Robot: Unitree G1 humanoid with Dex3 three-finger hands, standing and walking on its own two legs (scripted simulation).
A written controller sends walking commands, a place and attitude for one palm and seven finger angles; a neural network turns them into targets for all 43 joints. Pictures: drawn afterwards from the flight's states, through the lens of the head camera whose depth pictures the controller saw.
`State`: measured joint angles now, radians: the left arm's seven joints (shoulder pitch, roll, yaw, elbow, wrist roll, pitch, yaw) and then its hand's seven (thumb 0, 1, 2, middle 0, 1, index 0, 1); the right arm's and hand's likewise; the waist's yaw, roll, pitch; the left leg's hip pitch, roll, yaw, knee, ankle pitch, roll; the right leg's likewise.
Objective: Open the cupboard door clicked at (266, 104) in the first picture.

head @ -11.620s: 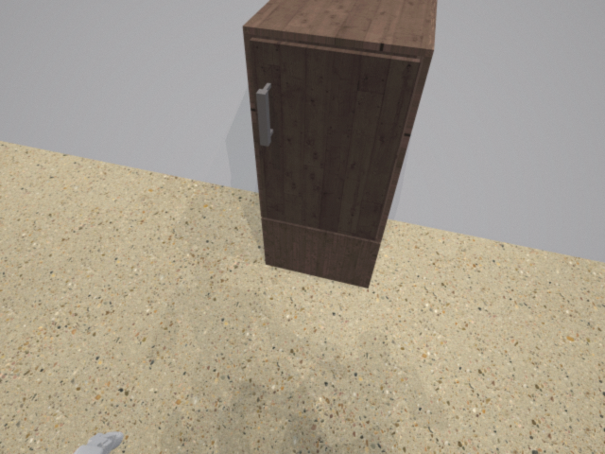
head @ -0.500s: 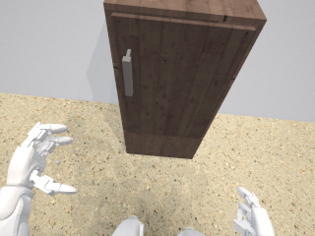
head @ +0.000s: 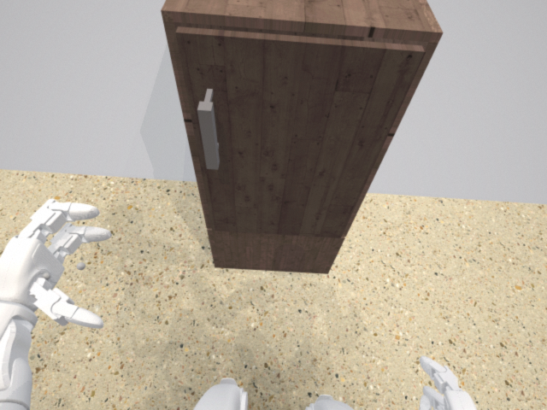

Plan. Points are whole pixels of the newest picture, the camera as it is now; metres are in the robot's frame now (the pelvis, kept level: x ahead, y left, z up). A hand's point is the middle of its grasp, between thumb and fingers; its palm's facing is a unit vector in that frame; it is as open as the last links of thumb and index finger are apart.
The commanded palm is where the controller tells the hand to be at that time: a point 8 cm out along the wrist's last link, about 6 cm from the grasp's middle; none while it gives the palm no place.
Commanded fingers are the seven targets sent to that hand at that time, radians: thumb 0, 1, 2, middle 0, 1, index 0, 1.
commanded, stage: raise the hand with hooked fingers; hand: left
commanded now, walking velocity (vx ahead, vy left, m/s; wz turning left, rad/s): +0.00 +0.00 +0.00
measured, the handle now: (211, 130) +0.58 +0.15 +0.03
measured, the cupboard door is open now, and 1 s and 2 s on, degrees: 0 0 0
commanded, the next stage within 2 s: move the hooked fingers beside the handle in 0.32 s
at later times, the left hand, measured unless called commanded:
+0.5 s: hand (103, 264) +0.29 +0.25 +0.05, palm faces +0.01 -1.00 -0.05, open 14.0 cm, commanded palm +0.28 +0.30 +0.05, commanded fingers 0.00 -0.50 0.30 -0.30 -1.20 -0.30 -1.20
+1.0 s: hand (128, 215) +0.37 +0.24 +0.05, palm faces +0.00 -1.00 -0.03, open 14.0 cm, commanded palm +0.35 +0.29 +0.04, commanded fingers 0.00 -0.50 0.30 -0.30 -1.20 -0.30 -1.20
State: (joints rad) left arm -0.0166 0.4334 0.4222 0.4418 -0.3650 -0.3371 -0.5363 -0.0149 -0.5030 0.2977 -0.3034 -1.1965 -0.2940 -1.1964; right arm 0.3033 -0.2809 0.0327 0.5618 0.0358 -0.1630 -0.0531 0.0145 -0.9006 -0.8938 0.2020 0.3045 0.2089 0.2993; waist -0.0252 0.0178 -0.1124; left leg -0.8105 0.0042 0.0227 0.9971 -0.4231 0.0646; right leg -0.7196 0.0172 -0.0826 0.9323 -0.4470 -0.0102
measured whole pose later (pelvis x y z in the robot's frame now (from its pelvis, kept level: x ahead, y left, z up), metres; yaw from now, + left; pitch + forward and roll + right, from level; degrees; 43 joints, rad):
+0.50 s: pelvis +0.01 -0.02 +0.00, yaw +0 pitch +14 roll -2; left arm -0.03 0.41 0.42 0.47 -0.36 -0.36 -0.53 -0.02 -0.50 0.30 -0.31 -1.20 -0.30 -1.20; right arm 0.27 -0.27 0.04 0.56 0.04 -0.17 -0.06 0.01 -0.90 -0.89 0.20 0.30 0.21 0.30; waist -0.01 0.03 -0.12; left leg -0.82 0.02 0.01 1.02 -0.44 0.03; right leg -0.74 0.03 -0.10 0.97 -0.48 -0.04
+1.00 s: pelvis +0.01 -0.02 -0.01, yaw -1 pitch +17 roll -2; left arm -0.31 0.45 0.44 0.69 -0.29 -0.36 -0.48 -0.02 -0.50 0.30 -0.30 -1.20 -0.30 -1.20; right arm 0.31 -0.28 0.03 0.59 0.04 -0.11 -0.05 0.01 -0.90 -0.89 0.20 0.30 0.21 0.30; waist -0.06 0.02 -0.12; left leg -0.88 0.02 0.03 1.04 -0.45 0.04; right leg -0.81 0.03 -0.08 1.00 -0.48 -0.04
